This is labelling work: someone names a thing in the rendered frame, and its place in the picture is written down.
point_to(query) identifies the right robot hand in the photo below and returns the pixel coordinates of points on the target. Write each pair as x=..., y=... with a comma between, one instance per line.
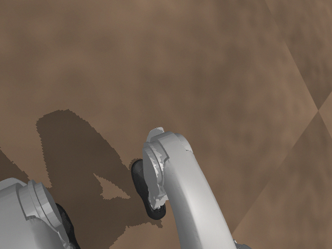
x=241, y=246

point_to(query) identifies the left robot foot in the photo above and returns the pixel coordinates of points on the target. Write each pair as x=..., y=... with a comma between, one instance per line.
x=68, y=226

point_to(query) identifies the right robot foot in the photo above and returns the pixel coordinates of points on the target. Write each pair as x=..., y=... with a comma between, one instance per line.
x=142, y=190

